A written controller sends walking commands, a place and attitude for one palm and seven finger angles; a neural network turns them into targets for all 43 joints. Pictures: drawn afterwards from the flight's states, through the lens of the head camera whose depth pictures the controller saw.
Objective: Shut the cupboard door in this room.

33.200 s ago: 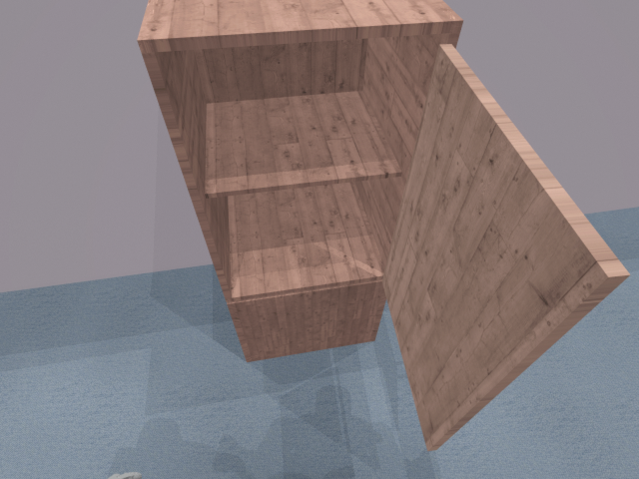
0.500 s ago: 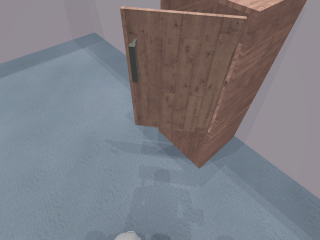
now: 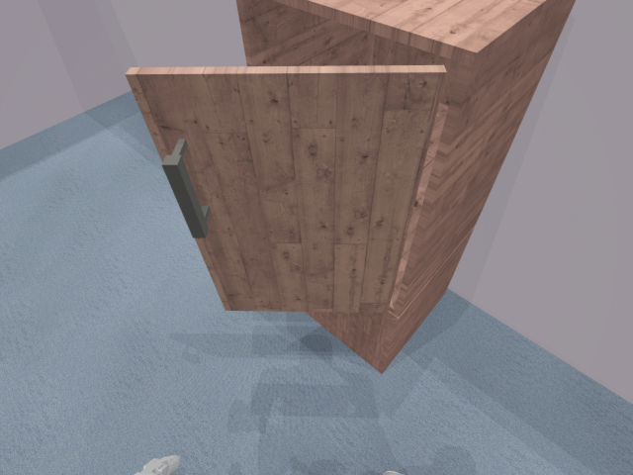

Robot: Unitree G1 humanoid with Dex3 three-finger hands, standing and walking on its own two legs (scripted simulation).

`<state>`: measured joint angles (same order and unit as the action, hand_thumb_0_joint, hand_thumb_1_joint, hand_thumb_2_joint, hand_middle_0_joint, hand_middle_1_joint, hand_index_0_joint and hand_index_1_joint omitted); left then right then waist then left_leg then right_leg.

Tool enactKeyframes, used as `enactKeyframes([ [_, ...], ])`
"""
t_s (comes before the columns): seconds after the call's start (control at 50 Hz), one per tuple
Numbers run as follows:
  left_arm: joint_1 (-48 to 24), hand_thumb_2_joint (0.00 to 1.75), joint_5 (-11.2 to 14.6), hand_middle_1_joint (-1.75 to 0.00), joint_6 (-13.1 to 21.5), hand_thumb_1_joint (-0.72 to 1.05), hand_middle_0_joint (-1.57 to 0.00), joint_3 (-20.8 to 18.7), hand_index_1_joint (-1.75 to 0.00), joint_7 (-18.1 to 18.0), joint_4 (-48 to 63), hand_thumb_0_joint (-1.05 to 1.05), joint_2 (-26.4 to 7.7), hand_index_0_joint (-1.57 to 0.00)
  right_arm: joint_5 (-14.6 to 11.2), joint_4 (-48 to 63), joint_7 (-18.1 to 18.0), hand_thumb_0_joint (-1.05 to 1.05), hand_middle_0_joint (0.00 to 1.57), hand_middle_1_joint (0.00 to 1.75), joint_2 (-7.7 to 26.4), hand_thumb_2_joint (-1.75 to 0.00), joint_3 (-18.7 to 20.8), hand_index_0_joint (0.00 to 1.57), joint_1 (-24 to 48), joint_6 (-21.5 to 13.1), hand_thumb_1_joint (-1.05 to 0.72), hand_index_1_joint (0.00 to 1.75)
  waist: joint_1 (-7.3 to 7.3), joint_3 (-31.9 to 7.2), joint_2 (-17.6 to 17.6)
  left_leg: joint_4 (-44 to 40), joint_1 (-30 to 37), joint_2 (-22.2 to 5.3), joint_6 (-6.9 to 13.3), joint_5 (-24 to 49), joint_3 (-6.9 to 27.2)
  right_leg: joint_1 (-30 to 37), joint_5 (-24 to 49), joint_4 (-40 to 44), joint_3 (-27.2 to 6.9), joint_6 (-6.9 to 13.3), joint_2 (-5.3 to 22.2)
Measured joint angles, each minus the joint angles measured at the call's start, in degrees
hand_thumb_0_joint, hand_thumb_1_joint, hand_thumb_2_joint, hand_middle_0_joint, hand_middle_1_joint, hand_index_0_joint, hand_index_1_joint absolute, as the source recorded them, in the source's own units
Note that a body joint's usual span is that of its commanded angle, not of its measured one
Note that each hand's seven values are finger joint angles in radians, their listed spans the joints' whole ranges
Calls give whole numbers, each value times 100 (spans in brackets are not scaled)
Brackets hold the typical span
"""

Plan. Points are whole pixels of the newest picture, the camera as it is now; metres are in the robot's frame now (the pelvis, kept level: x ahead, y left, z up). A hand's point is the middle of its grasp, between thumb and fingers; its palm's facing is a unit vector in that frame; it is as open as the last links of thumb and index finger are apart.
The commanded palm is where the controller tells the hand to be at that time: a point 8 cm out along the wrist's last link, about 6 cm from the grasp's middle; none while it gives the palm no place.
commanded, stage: come to a stop and stand still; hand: left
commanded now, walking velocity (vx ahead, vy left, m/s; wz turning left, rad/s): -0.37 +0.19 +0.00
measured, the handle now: (191, 190) +0.49 +0.21 +0.08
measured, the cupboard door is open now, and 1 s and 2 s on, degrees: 40 40 40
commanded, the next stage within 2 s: look again from close up in 1.40 s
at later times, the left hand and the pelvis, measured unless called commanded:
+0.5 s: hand out of the picture +0.03 +0.27 -0.16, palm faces +0.11 -0.95 -0.29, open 7.4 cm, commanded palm none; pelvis -0.03 +0.06 -0.01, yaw +1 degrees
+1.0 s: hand out of the picture -0.07 +0.30 -0.16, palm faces +0.05 -0.98 -0.18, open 7.3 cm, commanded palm none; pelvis -0.08 +0.13 +0.01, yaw +1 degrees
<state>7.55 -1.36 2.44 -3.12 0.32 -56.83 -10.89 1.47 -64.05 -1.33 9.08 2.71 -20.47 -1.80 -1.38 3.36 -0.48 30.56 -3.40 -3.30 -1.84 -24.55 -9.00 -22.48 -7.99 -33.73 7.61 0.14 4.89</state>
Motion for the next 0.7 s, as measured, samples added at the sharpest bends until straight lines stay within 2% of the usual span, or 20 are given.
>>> enactKeyframes([
  [0.04,-95,90,26,-30,66,91,-20,80,-30,-55,-24,0,97,-20,-74,-19,-25,0,20,30,34,-90,-4,20,71,136,-92,30,-77,114,-169,1144,-465,-39,5,-504,368,39,-398,-227,108,208,-80],
  [0.08,-168,90,36,-30,24,91,-20,156,-30,-96,-19,0,203,-20,-118,28,-58,0,20,30,48,-90,10,20,178,260,-92,30,-116,204,-234,2048,-935,49,-8,-787,580,151,-522,-179,178,292,-69],
  [0.16,-237,90,49,-30,-146,91,-20,193,-30,-179,28,0,389,-20,-106,192,-42,0,20,30,101,-90,57,20,538,467,-92,30,-22,340,-225,3172,-1766,217,-82,-651,733,293,-321,155,157,274,5],
  [0.24,-210,90,59,-30,-246,92,-21,93,-30,-246,114,-1,376,-21,-59,450,17,0,20,30,210,-90,135,20,914,596,-91,30,88,374,-216,3585,-2313,267,-175,-141,862,275,-85,421,114,215,78],
  [0.3,-131,90,10,-30,-342,92,-21,40,-30,-246,136,-1,258,-21,-37,626,51,0,20,30,271,-90,164,20,1117,591,-91,30,147,341,-159,3246,-2303,231,-199,27,865,213,52,511,62,153,139],
  [0.36,7,90,-38,-30,-416,92,-21,24,-30,-270,157,0,105,-21,-55,794,91,0,20,30,292,-90,156,20,1180,515,-91,30,193,249,-56,2459,-1964,206,-188,-141,789,138,150,515,21,72,202],
  [0.4,207,90,-55,-30,-466,91,-21,63,-30,-318,226,0,-3,-21,-85,1048,101,0,20,30,310,-90,158,20,1018,436,-91,30,179,43,29,1645,-1569,262,-114,-248,638,36,111,320,-20,-7,311],
  [0.44,419,90,-25,-30,-517,91,-21,90,-30,-325,280,0,-59,-21,-76,1256,89,0,20,30,402,-90,147,20,835,357,-91,30,152,-193,-58,522,-1038,262,6,324,523,-73,-44,-34,-9,-103,346],
  [0.46,468,90,4,-30,-558,91,-21,87,-30,-320,252,0,-100,-20,-47,1281,70,0,20,30,399,-90,151,20,807,334,-91,30,148,-228,-30,501,-988,315,148,558,477,-118,-272,-276,-105,-135,371],
  [0.52,721,90,45,-30,-727,91,-20,41,-30,-307,214,1,-146,-20,43,1360,61,0,20,30,326,-90,55,20,710,404,-91,30,206,-400,-8,661,-892,377,431,418,278,-248,-1336,-1124,-582,-40,68],
  [0.58,918,90,30,-30,-739,91,-20,65,-30,-247,218,1,-117,-20,63,1373,87,0,20,30,247,-90,-33,20,666,428,-91,30,167,-523,-93,514,-911,454,538,512,228,-244,-1408,-1774,-749,8,-255],
  [0.62,1003,90,34,-30,-663,91,-20,103,-30,-214,266,1,-61,-20,64,1359,103,0,20,30,211,-90,-86,20,667,425,-91,30,197,-500,-146,442,-996,533,592,630,208,0,-1371,-1524,-703,30,-383],
  [0.66,1109,90,26,-30,-540,91,-20,137,-30,-193,339,1,-28,-20,47,1349,102,0,20,30,152,-90,-142,20,667,414,-91,30,264,-450,-103,460,-1160,647,635,698,137,408,-1243,-668,-727,82,-459],
  [0.7,1135,90,13,-30,-438,91,-20,187,-30,-204,280,1,97,-20,-6,1297,95,0,20,30,146,-90,-166,20,725,415,-91,30,295,-300,-206,496,-1297,640,626,742,121,376,-881,-419,-779,150,-511],
])
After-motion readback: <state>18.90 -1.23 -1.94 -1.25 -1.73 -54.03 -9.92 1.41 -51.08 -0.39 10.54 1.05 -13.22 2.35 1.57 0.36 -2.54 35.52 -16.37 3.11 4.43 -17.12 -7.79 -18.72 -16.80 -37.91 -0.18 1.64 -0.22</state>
